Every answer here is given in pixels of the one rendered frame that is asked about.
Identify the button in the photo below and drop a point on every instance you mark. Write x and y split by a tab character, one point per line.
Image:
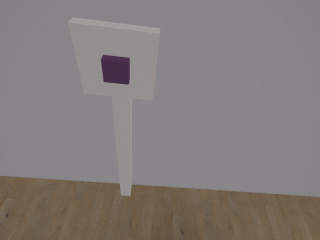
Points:
115	69

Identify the panel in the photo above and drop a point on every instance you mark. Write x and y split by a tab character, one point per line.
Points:
94	38

